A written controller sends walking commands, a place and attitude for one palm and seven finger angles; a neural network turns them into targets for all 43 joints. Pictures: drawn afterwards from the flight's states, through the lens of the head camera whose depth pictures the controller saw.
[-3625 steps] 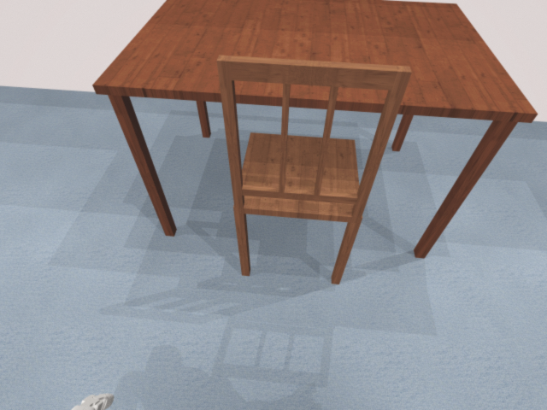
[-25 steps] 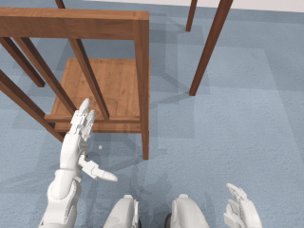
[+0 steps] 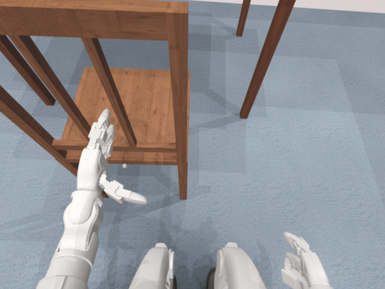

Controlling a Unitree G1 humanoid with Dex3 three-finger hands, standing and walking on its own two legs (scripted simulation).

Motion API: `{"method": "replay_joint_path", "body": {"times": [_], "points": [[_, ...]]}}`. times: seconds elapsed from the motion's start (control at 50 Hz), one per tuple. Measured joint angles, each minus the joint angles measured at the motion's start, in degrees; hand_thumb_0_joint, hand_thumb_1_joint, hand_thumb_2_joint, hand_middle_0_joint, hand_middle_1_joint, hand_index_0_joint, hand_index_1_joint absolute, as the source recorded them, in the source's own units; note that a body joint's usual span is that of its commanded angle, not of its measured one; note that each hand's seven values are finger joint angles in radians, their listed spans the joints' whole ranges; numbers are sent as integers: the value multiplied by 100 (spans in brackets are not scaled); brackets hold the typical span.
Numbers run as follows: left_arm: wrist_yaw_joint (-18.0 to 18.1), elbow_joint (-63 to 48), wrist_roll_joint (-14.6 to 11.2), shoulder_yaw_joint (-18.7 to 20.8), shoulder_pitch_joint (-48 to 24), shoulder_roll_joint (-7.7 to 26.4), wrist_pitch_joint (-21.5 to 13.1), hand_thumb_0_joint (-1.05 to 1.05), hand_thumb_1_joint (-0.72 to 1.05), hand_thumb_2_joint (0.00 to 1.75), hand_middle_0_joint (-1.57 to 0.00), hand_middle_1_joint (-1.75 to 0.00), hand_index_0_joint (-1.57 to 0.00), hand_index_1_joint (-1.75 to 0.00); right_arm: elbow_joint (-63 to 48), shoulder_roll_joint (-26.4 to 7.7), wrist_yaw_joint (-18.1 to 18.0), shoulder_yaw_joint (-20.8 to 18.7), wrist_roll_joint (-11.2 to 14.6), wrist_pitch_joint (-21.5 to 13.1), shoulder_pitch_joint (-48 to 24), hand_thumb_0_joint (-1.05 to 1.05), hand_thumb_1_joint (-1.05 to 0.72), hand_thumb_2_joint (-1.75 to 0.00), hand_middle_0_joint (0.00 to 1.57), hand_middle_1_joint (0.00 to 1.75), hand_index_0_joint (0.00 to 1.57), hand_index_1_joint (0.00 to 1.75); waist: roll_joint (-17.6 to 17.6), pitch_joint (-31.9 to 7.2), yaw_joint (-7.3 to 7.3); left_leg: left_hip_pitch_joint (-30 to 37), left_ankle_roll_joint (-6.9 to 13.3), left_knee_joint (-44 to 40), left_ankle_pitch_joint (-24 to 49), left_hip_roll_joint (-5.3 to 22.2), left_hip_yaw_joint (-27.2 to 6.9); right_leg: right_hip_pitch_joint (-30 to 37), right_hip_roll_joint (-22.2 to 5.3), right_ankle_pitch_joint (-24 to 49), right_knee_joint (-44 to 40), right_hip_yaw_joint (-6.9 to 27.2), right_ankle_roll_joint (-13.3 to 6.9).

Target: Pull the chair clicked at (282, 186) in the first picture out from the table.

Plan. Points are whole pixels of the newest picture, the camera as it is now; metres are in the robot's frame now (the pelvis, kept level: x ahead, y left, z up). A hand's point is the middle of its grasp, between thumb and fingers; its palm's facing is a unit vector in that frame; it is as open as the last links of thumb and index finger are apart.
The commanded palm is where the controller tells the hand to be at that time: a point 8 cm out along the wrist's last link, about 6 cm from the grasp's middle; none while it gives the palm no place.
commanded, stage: push the fingers through the gap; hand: left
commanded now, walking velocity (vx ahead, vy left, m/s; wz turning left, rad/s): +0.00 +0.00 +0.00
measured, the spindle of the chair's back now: (67, 104) +0.47 +0.28 +0.05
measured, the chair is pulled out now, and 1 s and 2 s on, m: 0.34 0.34 0.34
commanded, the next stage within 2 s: hook a spindle and tug to test in 1.34 s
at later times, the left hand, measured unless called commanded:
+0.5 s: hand (122, 144) +0.39 +0.16 +0.03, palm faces +0.01 -1.00 -0.04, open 16.9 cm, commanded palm +0.37 +0.21 +0.03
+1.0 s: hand (132, 124) +0.45 +0.15 +0.02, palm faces +0.00 -1.00 -0.05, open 16.9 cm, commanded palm +0.42 +0.20 +0.03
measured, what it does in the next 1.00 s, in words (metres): stands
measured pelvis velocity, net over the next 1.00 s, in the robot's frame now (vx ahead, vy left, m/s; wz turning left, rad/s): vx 0.00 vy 0.01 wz -0.03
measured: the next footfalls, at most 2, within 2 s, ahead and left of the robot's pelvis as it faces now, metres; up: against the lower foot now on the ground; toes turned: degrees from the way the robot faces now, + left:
none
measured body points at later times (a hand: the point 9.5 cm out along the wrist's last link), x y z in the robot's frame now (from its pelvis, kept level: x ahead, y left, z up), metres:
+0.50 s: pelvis +0.00 +0.00 +0.01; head +0.13 +0.00 +0.44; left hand +0.38 +0.21 +0.04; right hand +0.12 -0.26 -0.11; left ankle +0.02 +0.09 -0.62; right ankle +0.04 -0.10 -0.62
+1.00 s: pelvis +0.00 +0.01 +0.00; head +0.14 +0.01 +0.43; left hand +0.44 +0.20 +0.02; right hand +0.08 -0.25 -0.12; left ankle +0.02 +0.09 -0.62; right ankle +0.04 -0.10 -0.62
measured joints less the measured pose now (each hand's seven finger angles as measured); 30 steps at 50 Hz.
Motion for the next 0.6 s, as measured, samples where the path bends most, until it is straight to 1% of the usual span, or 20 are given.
{"method": "replay_joint_path", "body": {"times": [0.04,0.08,0.12,0.16,0.2,0.24,0.3,0.36,0.4,0.46,0.52,0.6], "points": [[-112,-33,-63,11,-83,44,213,-1,-50,30,-5,-8,-6,-8,-45,9,-27,-17,12,11,-9,1,-90,-90,20,30,20,30,27,61,-37,-23,-10,-2,7,20,1,-24,20,22,-16,2,-6],[-125,-230,-174,57,13,11,312,-2,-50,30,-6,-8,-5,-8,-65,19,-49,-52,17,1,35,1,-90,-90,20,30,20,30,61,102,-43,49,-10,-89,31,36,24,34,41,59,-102,28,5],[-120,-392,-223,63,129,-22,242,-2,-50,30,-6,-8,-4,-8,-38,24,-62,-66,14,-14,116,1,-90,-90,20,30,20,30,76,90,-23,161,-4,-221,64,41,57,127,54,96,-217,65,19],[-83,-402,-203,68,147,-34,96,-2,-50,30,-6,-8,-4,-8,26,20,-60,-54,3,-30,204,1,-90,-90,20,30,20,30,77,23,-2,242,-2,-323,88,37,74,195,57,114,-300,86,27],[-52,-232,-164,101,38,-26,-39,-2,-50,30,-6,-8,-5,-8,102,12,-41,-35,-5,-33,261,1,-90,-90,20,30,20,30,69,-43,1,277,-5,-358,90,30,73,226,53,107,-323,87,23],[-51,64,-124,160,-148,0,-101,-1,-50,30,-6,-8,-5,-8,153,4,-16,-14,-5,-11,284,1,-90,-90,20,30,20,30,45,-83,-16,267,-11,-339,78,30,67,215,52,88,-299,82,13],[-122,485,-103,265,-392,56,-28,-1,-50,30,-6,-8,-6,-8,158,-7,5,-7,7,36,280,1,-90,-90,20,30,20,30,13,-79,-78,208,-22,-277,57,43,57,158,62,71,-245,70,-2],[-208,653,-101,342,-508,104,45,-1,-50,30,-6,-8,-6,-8,115,-26,-8,-37,5,46,265,1,-90,-90,20,30,20,30,16,0,-142,157,-25,-234,52,62,49,115,80,83,-226,61,-7],[-233,586,-118,405,-506,112,14,-1,-50,30,-6,-8,-6,-8,109,-30,-23,-66,-8,35,262,1,-90,-90,20,30,20,30,13,50,-163,154,-21,-241,58,79,65,105,96,104,-240,77,-2],[-220,473,-154,482,-516,117,-148,-2,-50,30,-6,-8,-6,-8,146,-33,-31,-99,-30,8,298,1,-90,-90,20,30,20,30,16,54,-164,168,-13,-280,75,85,88,110,105,132,-278,101,11],[-195,644,-156,531,-695,161,-281,-2,-50,30,-6,-8,-6,-8,227,-40,-17,-89,-31,10,331,1,-90,-90,20,30,20,30,17,9,-154,163,-2,-297,86,72,94,105,94,138,-290,109,23],[-252,1181,-114,557,-1119,252,-197,-1,-50,30,-6,-8,-6,-8,277,-50,8,-50,-15,45,337,1,-90,-90,20,30,20,30,26,-6,-180,77,12,-249,93,54,76,38,73,140,-256,89,31]]}}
